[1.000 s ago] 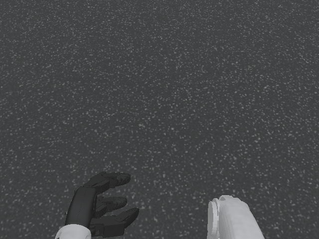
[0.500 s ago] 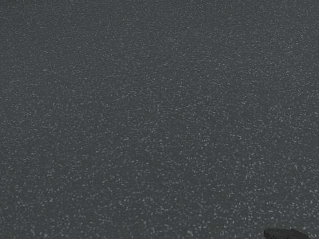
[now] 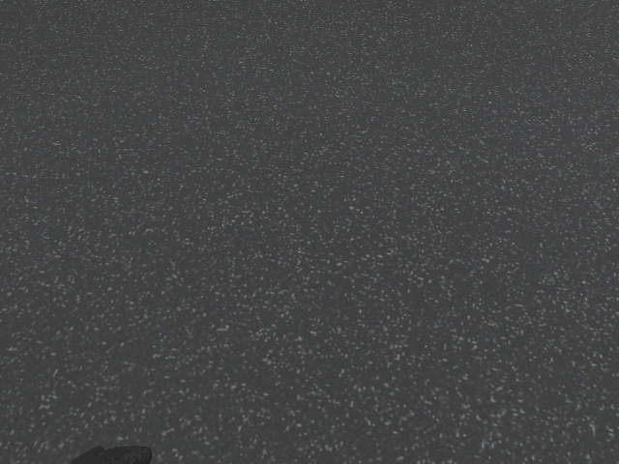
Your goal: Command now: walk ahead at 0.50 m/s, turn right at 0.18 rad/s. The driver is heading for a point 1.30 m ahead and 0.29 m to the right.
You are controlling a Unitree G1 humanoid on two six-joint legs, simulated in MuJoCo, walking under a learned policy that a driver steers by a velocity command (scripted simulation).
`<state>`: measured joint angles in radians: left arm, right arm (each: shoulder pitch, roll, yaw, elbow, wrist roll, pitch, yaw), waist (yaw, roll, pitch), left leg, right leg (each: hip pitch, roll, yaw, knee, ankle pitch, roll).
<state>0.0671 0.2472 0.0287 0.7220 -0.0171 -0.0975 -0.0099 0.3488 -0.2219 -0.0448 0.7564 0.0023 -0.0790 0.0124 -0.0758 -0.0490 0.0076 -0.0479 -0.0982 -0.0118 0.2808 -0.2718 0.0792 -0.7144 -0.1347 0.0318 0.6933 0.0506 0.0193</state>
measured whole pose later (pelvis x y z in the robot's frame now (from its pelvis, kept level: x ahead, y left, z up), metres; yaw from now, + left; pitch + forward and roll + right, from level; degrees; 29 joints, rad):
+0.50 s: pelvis +0.30 -0.09 +0.00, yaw -15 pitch +4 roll +0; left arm 0.32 0.28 0.06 0.75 -0.02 -0.05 0.00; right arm 0.08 -0.27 -0.04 0.62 -0.02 -0.09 -0.02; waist 0.06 0.03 0.01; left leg -0.70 0.07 -0.12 0.72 -0.03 -0.07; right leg -0.21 0.13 0.13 0.39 -0.22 -0.09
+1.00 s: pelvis +0.57 -0.14 +0.00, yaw -21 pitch +3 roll +1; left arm 0.09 0.27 0.03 0.67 -0.01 -0.07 -0.02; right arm 0.40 -0.26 -0.05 0.80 0.02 -0.07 0.01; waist -0.10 -0.04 0.00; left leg -0.10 -0.04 -0.01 0.29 -0.24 0.03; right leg -0.63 -0.07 0.05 0.67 -0.07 0.00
